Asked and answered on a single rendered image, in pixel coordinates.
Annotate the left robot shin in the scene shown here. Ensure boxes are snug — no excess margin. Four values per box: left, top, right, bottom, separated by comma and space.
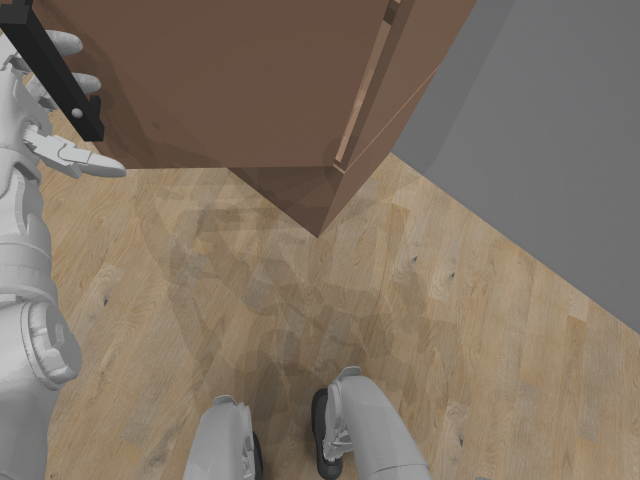
200, 395, 255, 480

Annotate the robot left upper arm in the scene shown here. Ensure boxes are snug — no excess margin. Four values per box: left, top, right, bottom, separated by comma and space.
0, 301, 82, 480

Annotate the right robot shin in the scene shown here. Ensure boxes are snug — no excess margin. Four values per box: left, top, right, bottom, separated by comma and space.
323, 366, 361, 460

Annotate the handle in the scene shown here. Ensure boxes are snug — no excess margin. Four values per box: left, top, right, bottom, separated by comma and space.
0, 0, 105, 142

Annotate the cupboard door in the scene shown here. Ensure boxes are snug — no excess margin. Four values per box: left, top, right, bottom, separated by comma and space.
0, 0, 389, 169

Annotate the robot left hand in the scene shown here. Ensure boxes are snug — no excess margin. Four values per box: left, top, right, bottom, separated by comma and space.
0, 30, 127, 179

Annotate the robot left forearm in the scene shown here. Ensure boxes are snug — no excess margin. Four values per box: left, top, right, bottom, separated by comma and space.
0, 147, 58, 309

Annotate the robot shin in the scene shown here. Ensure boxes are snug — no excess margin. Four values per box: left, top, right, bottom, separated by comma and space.
200, 395, 255, 480
323, 366, 361, 460

